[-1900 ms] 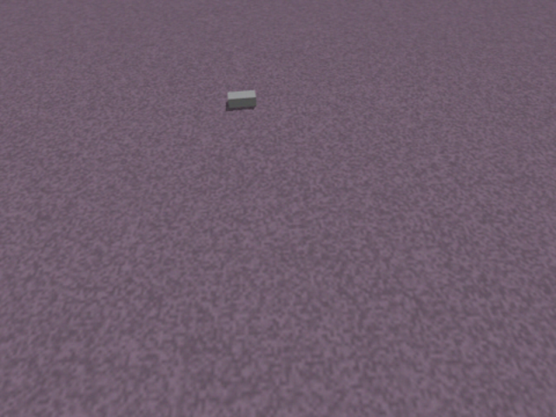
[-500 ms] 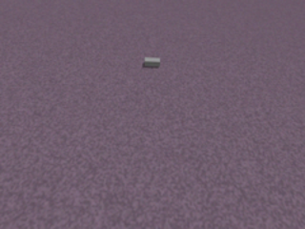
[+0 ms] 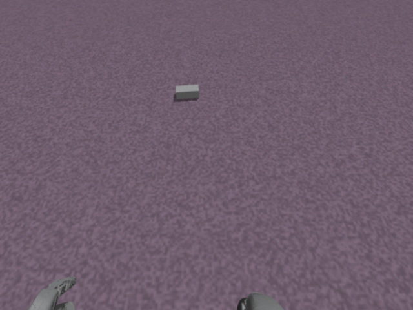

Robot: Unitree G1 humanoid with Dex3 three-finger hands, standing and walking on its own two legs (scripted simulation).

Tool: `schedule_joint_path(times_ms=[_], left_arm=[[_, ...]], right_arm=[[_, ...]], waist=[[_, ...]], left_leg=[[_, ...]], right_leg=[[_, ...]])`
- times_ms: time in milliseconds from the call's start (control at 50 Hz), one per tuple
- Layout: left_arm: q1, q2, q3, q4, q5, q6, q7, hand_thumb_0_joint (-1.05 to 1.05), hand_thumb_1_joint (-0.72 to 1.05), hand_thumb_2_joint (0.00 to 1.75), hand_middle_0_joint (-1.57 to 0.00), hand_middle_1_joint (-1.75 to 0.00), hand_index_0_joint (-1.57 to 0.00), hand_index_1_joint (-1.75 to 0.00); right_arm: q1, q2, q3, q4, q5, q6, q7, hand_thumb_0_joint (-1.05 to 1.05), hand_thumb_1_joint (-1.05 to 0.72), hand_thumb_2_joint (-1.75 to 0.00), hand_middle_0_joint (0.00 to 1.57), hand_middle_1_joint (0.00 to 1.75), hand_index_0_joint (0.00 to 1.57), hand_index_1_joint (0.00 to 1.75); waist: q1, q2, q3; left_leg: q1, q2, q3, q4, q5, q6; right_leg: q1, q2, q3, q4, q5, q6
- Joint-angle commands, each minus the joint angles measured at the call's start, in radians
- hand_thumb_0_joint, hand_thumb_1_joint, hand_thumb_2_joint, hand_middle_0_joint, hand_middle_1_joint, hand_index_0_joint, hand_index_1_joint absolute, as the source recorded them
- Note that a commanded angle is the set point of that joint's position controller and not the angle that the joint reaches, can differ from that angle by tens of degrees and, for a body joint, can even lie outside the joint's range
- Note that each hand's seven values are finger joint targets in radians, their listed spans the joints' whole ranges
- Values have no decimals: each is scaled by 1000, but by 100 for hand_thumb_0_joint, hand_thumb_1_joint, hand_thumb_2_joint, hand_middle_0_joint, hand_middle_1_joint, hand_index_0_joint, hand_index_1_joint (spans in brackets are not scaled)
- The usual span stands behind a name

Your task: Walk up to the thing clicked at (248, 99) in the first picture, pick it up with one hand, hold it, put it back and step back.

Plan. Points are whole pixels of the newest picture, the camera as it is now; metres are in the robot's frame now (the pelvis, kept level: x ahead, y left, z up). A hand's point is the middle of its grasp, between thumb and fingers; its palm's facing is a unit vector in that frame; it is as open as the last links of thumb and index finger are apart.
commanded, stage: walk up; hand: left
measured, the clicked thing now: (187, 91) +1.71 +0.10 -0.72
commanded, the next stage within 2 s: none
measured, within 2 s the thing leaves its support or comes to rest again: neither
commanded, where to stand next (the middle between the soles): +1.31 -0.24 m, yaw +5 degrees
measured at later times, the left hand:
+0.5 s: hand (103, 241) +0.31 +0.27 -0.16, palm faces -0.01 -0.95 -0.31, open 7.4 cm
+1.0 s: hand (153, 131) +0.65 +0.16 -0.10, palm faces +0.02 -0.93 -0.37, open 7.4 cm
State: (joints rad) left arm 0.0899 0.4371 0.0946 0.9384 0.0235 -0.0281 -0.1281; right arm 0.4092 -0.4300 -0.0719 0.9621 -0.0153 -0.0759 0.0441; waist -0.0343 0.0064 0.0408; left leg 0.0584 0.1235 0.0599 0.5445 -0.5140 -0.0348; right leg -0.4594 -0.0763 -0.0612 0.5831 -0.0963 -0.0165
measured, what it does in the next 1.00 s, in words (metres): walks ahead: left foot, then right foot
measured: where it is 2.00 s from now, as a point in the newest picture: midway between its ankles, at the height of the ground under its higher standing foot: (237, 164)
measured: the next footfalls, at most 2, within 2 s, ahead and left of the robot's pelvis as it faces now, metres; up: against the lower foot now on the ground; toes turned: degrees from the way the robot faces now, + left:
left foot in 0.38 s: +0.40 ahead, +0.11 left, +0.00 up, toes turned +9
right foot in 0.82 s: +0.63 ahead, -0.21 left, +0.00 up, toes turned -5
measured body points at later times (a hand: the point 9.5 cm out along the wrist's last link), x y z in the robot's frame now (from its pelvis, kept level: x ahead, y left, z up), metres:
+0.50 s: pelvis +0.29 -0.01 +0.01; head +0.31 +0.03 +0.45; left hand +0.32 +0.32 -0.13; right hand +0.41 -0.34 -0.06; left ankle +0.36 +0.10 -0.71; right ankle +0.21 -0.14 -0.64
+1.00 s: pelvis +0.54 -0.11 +0.02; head +0.56 -0.13 +0.46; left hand +0.64 +0.21 -0.07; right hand +0.61 -0.44 -0.11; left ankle +0.51 +0.04 -0.64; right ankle +0.59 -0.21 -0.71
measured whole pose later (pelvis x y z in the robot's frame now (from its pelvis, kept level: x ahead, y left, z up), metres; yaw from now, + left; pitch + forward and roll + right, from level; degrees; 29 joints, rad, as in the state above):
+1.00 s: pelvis +0.54 -0.11 +0.02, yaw +1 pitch -2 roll +0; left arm 0.19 0.39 0.06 0.85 0.00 -0.07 -0.08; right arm 0.29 -0.45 -0.05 0.92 0.01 -0.07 0.04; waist 0.01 0.04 0.08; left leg -0.43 0.08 0.02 1.11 -0.35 0.04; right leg -0.30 -0.03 -0.12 0.58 -0.24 -0.05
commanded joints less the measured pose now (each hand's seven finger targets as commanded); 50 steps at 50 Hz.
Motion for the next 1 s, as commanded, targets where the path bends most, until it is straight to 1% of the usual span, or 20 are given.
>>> schedule_joint_path(times_ms=[0,100,180,280,300,340,360,380,400,440,500,580,680,780,800,820,840,860,920,980], left_arm=[[275,375,105,-40,-21,-43,56,0,90,90,-20,-30,-20,-30],[90,240,54,-103,-16,-62,69,0,90,90,-20,-30,-20,-30],[97,246,53,-144,-9,-76,60,0,90,90,-20,-30,-20,-30],[91,255,42,-163,-2,-72,48,0,90,90,-20,-30,-20,-30],[70,260,42,-165,-1,-68,47,0,90,90,-20,-30,-20,-30],[117,209,18,-160,-1,-66,52,0,90,90,-20,-30,-20,-30],[173,146,-3,-156,-8,-60,59,0,90,90,-20,-30,-20,-30],[210,95,-14,-168,-24,-56,63,0,90,90,-20,-30,-20,-30],[211,243,12,-156,-21,-47,79,0,90,90,-20,-30,-20,-30],[190,245,7,-119,-22,-52,80,0,90,90,-20,-30,-20,-30],[234,213,13,-82,-21,-43,63,0,90,90,-20,-30,-20,-30],[125,176,10,-127,-12,-28,28,0,90,90,-20,-30,-20,-30],[27,161,23,-138,-9,-24,4,0,90,90,-20,-30,-20,-30],[143,206,57,-94,-6,-28,15,0,90,90,-20,-30,-20,-30],[276,251,82,-64,-2,-41,30,0,90,90,-20,-30,-20,-30],[356,340,103,-63,6,-51,50,0,90,90,-20,-30,-20,-30],[330,375,99,-81,-17,-49,58,0,90,90,-20,-30,-20,-30],[266,350,88,-102,-28,-46,64,0,90,90,-20,-30,-20,-30],[155,247,56,-132,-24,-55,78,0,90,90,-20,-30,-20,-30],[148,224,46,-152,-17,-65,76,0,90,90,-20,-30,-20,-30]], right_arm=[[-72,-230,-42,-154,22,-37,-37,0,-90,-90,20,30,20,30],[-45,-210,-44,-84,14,-22,-8,0,-90,-90,20,30,20,30],[-134,-189,-47,-129,-1,-20,23,0,-90,-90,20,30,20,30],[-196,-173,-59,-147,3,-29,30,0,-90,-90,20,30,20,30],[-158,-182,-67,-135,2,-32,29,0,-90,-90,20,30,20,30],[-25,-232,-87,-100,-3,-44,13,0,-90,-90,20,30,20,30],[116,-292,-107,-76,-27,-49,-2,0,-90,-90,20,30,20,30],[129,-376,-122,-107,-29,-54,-17,0,-90,-90,20,30,20,30],[59,-403,-129,-141,19,-52,-18,0,-90,-90,20,30,20,30],[-54,-317,-95,-161,31,-53,-25,0,-90,-90,20,30,20,30],[-78,-257,-66,-162,28,-64,-26,0,-90,-90,20,30,20,30],[-77,-279,-70,-175,18,-72,-24,0,-90,-90,20,30,20,30],[-104,-291,-73,-173,20,-60,-21,0,-90,-90,20,30,20,30],[-141,-280,-64,-171,4,-46,-32,0,-90,-90,20,30,20,30],[-84,-220,-41,-165,1,-44,-33,0,-90,-90,20,30,20,30],[-38,-127,-9,-190,11,-45,-30,0,-90,-90,20,30,20,30],[-67,-207,-28,-185,21,-41,-40,0,-90,-90,20,30,20,30],[-127,-248,-37,-162,21,-34,-45,0,-90,-90,20,30,20,30],[-50,-213,-27,-103,30,-28,-28,0,-90,-90,20,30,20,30],[-37,-200,-34,-93,13,-13,-7,0,-90,-90,20,30,20,30]], waist=[[195,-275,-210],[61,-159,1],[69,-135,21],[64,-101,10],[28,-80,8],[-48,79,-75],[-106,253,-164],[-79,369,-174],[-70,163,-210],[-15,46,-68],[26,113,-33],[11,134,2],[8,115,9],[113,30,-41],[171,-128,-119],[175,-384,-148],[178,-327,-142],[159,-189,-76],[65,-180,-21],[49,-161,0]], left_leg=[[-761,-110,-86,761,15,86],[-611,14,-107,546,210,84],[-609,16,-43,285,208,38],[-385,-28,23,96,426,41],[-309,-37,39,81,429,47],[-48,-93,54,42,313,89],[100,17,-134,-55,114,135],[173,289,-676,-232,-30,204],[116,368,-840,-322,-116,296],[-27,270,-514,-268,115,247],[-172,199,-238,-251,460,234],[-188,175,-122,-278,486,262],[-277,129,-48,-281,335,203],[-368,110,-4,-12,364,159],[-448,38,43,320,435,126],[-683,-98,57,595,80,83],[-801,-113,-6,703,-10,73],[-780,-51,-113,751,54,77],[-665,1,-103,595,176,81],[-596,0,-63,448,215,52]], right_leg=[[702,-369,733,-363,-599,-237],[281,-191,265,-365,-340,-190],[239,-195,172,-383,-280,-232],[138,-163,97,-337,-337,-188],[102,-164,86,-302,-345,-181],[42,-92,-2,15,-36,-141],[-52,-23,-45,361,-43,-96],[-274,122,7,601,-427,-39],[-274,84,160,666,-411,-51],[-265,-1,191,647,-262,-31],[-149,-58,147,514,-233,-5],[-156,-72,74,301,-180,19],[16,-45,18,59,26,3],[330,15,-28,13,-104,-23],[523,4,50,-64,-249,-51],[648,-230,427,-211,-374,-113],[624,-363,707,-355,-433,-209],[503,-356,643,-355,-423,-223],[345,-209,305,-298,-133,-186],[258,-176,191,-327,-103,-193]])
